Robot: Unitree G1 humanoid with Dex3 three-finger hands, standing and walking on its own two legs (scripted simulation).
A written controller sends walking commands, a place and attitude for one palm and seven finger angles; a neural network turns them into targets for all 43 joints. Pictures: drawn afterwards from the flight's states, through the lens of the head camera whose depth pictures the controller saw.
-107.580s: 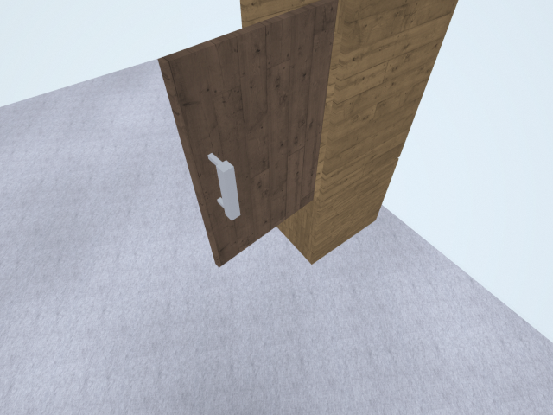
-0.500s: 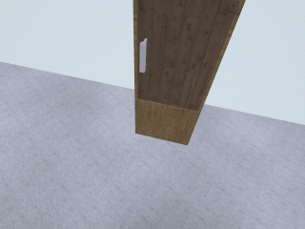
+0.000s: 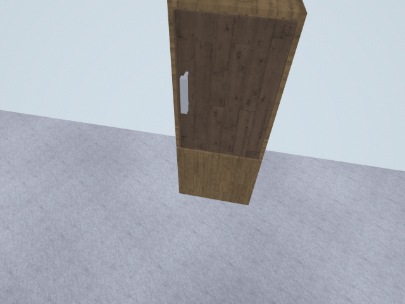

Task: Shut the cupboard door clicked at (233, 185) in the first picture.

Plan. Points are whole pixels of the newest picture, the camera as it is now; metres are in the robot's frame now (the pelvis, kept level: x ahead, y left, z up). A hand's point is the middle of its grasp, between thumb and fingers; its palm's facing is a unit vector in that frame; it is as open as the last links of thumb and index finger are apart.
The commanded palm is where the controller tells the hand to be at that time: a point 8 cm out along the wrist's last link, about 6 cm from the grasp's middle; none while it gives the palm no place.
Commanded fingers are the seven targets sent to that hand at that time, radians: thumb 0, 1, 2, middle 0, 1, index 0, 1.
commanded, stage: let the arm hang, fingers relaxed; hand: left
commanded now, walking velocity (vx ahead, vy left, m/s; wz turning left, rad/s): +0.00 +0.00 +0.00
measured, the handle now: (185, 92) +0.84 +0.11 -0.03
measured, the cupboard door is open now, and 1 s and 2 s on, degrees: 0 0 0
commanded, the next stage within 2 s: look to check the result in 0.14 s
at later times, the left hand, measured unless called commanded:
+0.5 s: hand out of the picture -0.03 +0.16 -0.18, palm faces +0.02 -0.99 -0.16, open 7.4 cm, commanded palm none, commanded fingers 0.00 0.90 0.90 -0.20 -0.30 -0.20 -0.30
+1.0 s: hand out of the picture +0.01 +0.17 -0.18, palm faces +0.01 -0.98 -0.19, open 7.4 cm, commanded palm none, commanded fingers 0.00 0.90 0.90 -0.20 -0.30 -0.20 -0.30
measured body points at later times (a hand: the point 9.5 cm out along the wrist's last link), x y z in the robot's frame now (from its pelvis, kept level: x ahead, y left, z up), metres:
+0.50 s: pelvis +0.00 +0.00 +0.00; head +0.00 +0.00 +0.45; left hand -0.03 +0.21 -0.16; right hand -0.03 -0.22 -0.16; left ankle +0.01 +0.08 -0.74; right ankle +0.01 -0.13 -0.74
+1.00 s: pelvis +0.01 -0.01 +0.00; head +0.02 -0.01 +0.45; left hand +0.01 +0.22 -0.16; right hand +0.01 -0.24 -0.16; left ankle +0.01 +0.08 -0.74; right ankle +0.01 -0.13 -0.74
